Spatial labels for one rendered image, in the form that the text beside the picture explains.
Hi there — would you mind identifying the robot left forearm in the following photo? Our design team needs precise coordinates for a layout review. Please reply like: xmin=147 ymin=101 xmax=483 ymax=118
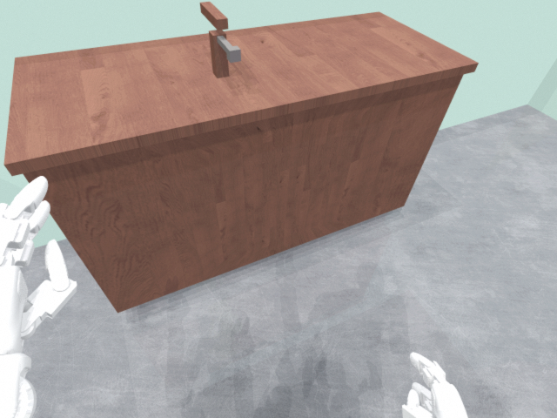
xmin=0 ymin=353 xmax=37 ymax=418

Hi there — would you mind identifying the counter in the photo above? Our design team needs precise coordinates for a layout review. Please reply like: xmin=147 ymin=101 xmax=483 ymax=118
xmin=4 ymin=2 xmax=479 ymax=313

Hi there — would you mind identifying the robot left hand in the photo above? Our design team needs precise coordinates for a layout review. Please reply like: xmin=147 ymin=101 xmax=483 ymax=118
xmin=0 ymin=176 xmax=77 ymax=355

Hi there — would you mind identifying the robot right hand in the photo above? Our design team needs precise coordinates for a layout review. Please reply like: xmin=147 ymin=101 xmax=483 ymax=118
xmin=402 ymin=353 xmax=468 ymax=418

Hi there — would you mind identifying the tap lever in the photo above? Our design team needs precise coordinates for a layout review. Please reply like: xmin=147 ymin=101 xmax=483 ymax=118
xmin=217 ymin=36 xmax=241 ymax=63

